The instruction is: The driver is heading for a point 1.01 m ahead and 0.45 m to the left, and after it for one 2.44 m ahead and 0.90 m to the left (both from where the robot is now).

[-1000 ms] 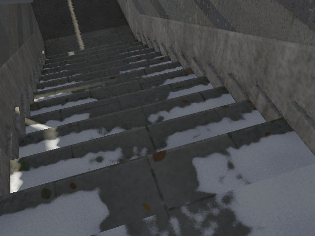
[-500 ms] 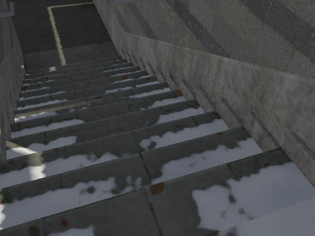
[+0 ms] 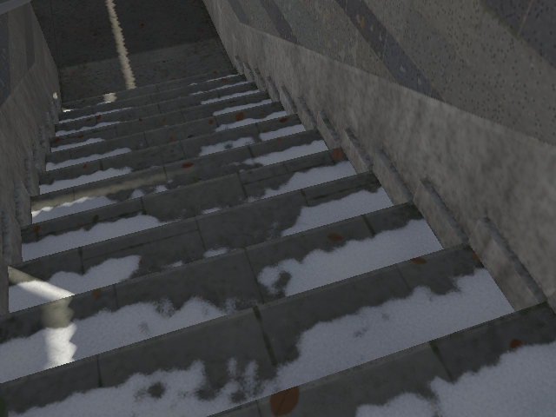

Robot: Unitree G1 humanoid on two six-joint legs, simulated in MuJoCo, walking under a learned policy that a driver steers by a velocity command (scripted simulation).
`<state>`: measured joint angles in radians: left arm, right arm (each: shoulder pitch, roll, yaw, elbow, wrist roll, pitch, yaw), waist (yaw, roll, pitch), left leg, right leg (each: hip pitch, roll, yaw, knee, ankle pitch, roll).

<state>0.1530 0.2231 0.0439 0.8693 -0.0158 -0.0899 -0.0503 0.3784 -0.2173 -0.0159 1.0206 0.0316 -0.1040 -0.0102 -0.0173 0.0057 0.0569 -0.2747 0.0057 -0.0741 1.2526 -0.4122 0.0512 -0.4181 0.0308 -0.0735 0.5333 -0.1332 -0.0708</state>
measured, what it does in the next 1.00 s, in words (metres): walks ahead, turning left: left foot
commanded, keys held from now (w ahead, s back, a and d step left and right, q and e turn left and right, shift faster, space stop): w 0.04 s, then w+q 0.96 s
